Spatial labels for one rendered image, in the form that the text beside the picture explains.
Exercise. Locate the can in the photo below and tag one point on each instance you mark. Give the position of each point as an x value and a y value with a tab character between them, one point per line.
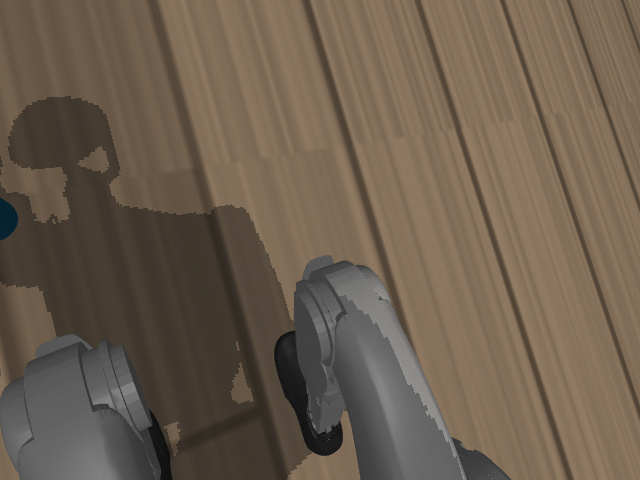
8	219

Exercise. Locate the left robot foot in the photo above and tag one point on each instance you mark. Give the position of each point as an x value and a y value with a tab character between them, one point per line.
161	448

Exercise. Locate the right robot foot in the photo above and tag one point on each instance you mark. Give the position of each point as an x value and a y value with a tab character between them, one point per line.
294	388

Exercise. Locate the right robot hand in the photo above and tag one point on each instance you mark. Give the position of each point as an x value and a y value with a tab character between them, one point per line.
476	465

